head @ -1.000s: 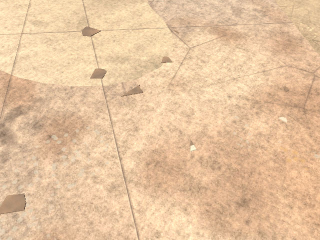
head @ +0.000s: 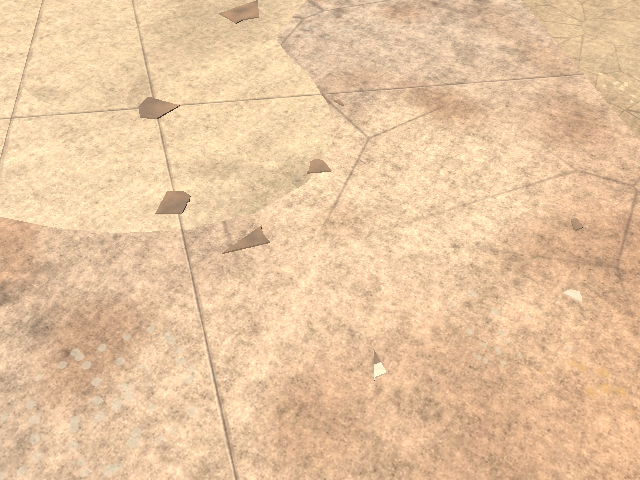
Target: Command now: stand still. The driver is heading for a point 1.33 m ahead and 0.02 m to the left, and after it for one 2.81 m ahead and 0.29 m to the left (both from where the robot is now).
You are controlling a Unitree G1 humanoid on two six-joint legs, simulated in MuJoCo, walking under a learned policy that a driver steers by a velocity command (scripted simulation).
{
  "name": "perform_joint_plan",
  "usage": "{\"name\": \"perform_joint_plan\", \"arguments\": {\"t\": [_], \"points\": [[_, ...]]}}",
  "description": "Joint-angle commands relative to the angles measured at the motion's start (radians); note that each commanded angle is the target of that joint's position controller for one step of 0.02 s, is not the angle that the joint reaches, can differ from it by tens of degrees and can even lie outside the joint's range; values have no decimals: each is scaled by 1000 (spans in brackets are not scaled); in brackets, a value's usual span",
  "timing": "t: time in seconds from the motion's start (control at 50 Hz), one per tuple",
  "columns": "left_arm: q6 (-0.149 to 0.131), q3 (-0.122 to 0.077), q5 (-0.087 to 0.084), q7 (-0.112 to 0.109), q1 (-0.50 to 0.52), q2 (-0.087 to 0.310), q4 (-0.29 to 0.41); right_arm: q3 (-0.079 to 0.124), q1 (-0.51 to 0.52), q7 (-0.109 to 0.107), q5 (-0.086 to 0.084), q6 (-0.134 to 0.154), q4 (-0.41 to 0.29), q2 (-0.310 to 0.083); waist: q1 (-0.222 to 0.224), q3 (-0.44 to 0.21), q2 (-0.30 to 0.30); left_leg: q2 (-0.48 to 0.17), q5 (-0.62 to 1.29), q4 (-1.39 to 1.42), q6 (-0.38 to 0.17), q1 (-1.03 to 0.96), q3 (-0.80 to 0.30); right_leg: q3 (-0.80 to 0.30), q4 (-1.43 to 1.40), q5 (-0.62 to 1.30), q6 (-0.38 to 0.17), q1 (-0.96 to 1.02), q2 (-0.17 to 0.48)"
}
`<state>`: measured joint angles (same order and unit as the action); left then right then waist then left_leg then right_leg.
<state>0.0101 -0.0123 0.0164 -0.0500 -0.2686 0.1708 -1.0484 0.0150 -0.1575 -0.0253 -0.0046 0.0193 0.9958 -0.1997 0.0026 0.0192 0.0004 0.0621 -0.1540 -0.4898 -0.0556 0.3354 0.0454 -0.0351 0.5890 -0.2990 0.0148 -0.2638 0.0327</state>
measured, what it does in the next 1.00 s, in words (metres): walks ahead: left foot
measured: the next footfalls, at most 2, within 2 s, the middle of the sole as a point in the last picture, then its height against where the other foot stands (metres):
left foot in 0.56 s outside the picture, level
right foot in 1.08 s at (390, 458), level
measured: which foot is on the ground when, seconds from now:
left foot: down 0.00-0.34, up 0.36-0.54, down 0.56-1.00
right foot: down 0.00-0.58, up 0.60-1.00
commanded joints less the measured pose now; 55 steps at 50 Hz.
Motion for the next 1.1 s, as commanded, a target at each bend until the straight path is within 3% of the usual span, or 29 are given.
{"name": "perform_joint_plan", "arguments": {"t": [0.02, 0.06, 0.1, 0.26, 0.3, 0.32, 0.36, 0.38, 0.42, 0.48, 0.5, 0.54, 0.56, 0.58, 0.6, 0.62, 0.64, 0.66, 0.68, 0.72, 0.78, 0.84, 0.92, 0.98, 1.02, 1.04, 1.06, 1.08, 1.1], "points": [[-19, -21, -4, -1, -95, 103, -12, 19, -2, -13, 5, 7, -35, -85, -7, 94, 94, -78, -249, 128, 10, -50, -97, -35, -244, -243, -68, -144, 17], [-46, -24, -6, 3, -60, 98, -11, 19, -37, -17, 9, 10, -17, -77, -28, 64, 112, -70, -127, 69, -1, -124, -77, -45, -266, -182, -54, -149, 23], [-62, -22, -11, 8, -72, 81, -13, 18, -51, -14, 10, 12, 0, -76, -22, 40, 66, -74, -58, 55, -11, -131, -79, -41, -251, -104, -52, -108, 21], [-57, -19, -15, 16, -134, 73, -28, 14, -69, -7, -1, 8, 38, -69, -1, -8, 4, -84, 138, 17, -9, -159, -84, -8, -195, 138, -57, -7, 0], [-50, -27, -23, 16, -170, 92, -42, 14, -94, -8, -7, 3, 60, -61, 7, -11, 38, -33, -117, -39, -11, -134, -30, -27, -227, -97, -92, 5, 3], [-49, -37, -29, 15, -177, 122, -37, 17, -82, -7, -10, 5, 57, -65, 16, 32, 75, -7, -262, -91, -11, -56, -3, -90, -265, -257, -134, 4, 41], [-65, -56, -43, 15, -205, 179, -26, 13, 4, 2, -17, 32, 16, -54, 47, 142, 145, -24, -276, -220, -24, 167, 11, -333, -389, -428, -241, 64, 224], [-79, -63, -42, 14, -201, 189, -21, 11, 40, 9, -21, 50, -2, -49, 53, 181, 146, -63, -255, -276, -36, 242, -16, -411, -411, -373, -277, 89, 291], [-101, -61, -30, 19, -212, 166, -19, 17, 76, 22, -27, 78, -26, -69, 53, 181, 128, -116, -323, -354, -50, 373, -56, -421, -392, -126, -290, 211, 332], [-95, -62, -44, 30, -171, 163, 2, 24, 76, 41, -38, 96, -30, -76, 26, 132, 97, -115, -255, -183, -47, 236, -11, -251, -363, -3, -218, 211, 248], [-88, -63, -48, 33, -136, 175, 11, 27, 23, 45, -37, 95, -6, -64, -11, 112, 98, -77, -148, -101, -39, 66, 40, -178, -341, 13, -193, 113, 199], [-84, -63, -40, 37, -113, 184, 25, 59, -179, 42, -31, 81, 73, -98, -100, 32, 91, 0, -54, -72, -30, -280, 78, -83, -200, 195, -152, -60, 118], [-91, -53, -38, 39, -63, 152, 44, 83, -328, 34, -29, 77, 105, -155, -175, -17, -9, -110, -116, 12, -77, -432, -89, 6, 53, 270, -100, -167, 49], [-108, -32, -35, 37, -63, 69, 84, 105, -453, 30, -23, 78, 108, -270, -193, -95, -286, -377, -230, 221, -216, -584, -567, 102, 453, 18, -30, -383, -78], [-127, -31, -47, 39, -50, 63, 97, 77, -413, 36, -1, 91, 110, -206, -151, -100, -254, -462, -287, 316, -271, -550, -800, -50, 671, -220, -50, -487, -76], [-138, -38, -69, 46, -27, 99, 110, 59, -298, 39, -3, 104, 78, -161, -100, -4, -161, -459, -305, 305, -244, -472, -699, -80, 747, -157, -86, -568, -9], [-141, -44, -70, 48, -11, 124, 111, 43, -205, 46, -5, 109, 48, -120, -66, 35, -90, -407, -245, 310, -201, -397, -548, -65, 726, -48, -106, -555, 45], [-141, -52, -57, 44, -7, 128, 109, 35, -156, 54, -2, 110, 31, -112, -39, 52, -46, -363, -158, 326, -171, -337, -443, -49, 667, 35, -111, -526, 78], [-134, -63, -46, 40, -9, 141, 106, 27, -142, 57, 1, 108, 27, -97, -21, 54, -47, -316, -59, 338, -142, -295, -346, -37, 609, 82, -109, -475, 100], [-117, -66, -44, 44, -14, 121, 102, 20, -190, 53, 6, 98, 43, -91, -10, 47, -66, -270, 112, 347, -126, -274, -237, -2, 553, 130, -93, -435, 105], [-103, -63, -34, 45, 94, 101, 148, 23, -249, 34, 9, 91, 56, -131, -21, 67, -45, -270, 256, 364, -142, -287, -186, 21, 433, 209, -54, -510, 106], [-107, -51, -34, 52, 236, 89, 202, 23, -263, 19, 10, 82, 45, -139, -48, 89, -49, -250, 256, 387, -131, -267, -138, 40, 212, 326, -38, -495, 87], [-113, -39, -43, 71, 365, 92, 243, 30, -329, 13, -2, 79, 58, -148, -81, 118, -57, -262, 213, 401, -128, -315, -109, 68, 31, 396, -45, -448, 49], [-123, -35, -47, 92, 425, 101, 277, 37, -353, 11, -8, 69, 70, -150, -76, 131, -62, -305, 284, 353, -123, -423, -102, 62, -38, 350, -77, -462, 39], [-129, -44, -47, 101, 393, 129, 281, 46, -331, 10, -5, 62, 62, -170, -34, 87, -83, -318, 499, 270, -107, -471, -87, 81, -66, 284, -108, -368, 6], [-130, -56, -46, 100, 333, 156, 269, 51, -319, 9, -2, 58, 57, -185, 3, 32, -110, -316, 686, 192, -97, -484, -82, 103, -59, 249, -125, -265, -29], [-129, -78, -47, 95, 194, 196, 232, 53, -297, 10, 3, 51, 51, -190, 78, -54, -127, -290, 841, 31, -80, -466, -57, 126, -63, 237, -151, -87, -67], [-125, -101, -45, 85, -3, 245, 176, 46, -272, 13, 8, 48, 34, -178, 166, -168, -123, -247, 783, -206, -48, -312, -36, 73, -47, 256, -191, 207, -27], [-121, -124, -15, 76, -174, 344, 143, 18, -361, 25, 15, 60, 13, -79, 148, -355, 78, -115, 341, -618, 7, 73, -7, -326, -49, 148, -326, 633, 248]]}}
Velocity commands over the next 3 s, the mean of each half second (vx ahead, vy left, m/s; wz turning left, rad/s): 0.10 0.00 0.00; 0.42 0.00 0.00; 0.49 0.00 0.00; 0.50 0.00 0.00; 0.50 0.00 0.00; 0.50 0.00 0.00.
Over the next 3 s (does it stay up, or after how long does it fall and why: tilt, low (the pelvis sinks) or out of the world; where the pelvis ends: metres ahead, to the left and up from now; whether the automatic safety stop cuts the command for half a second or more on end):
stays up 1.44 0.09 0.02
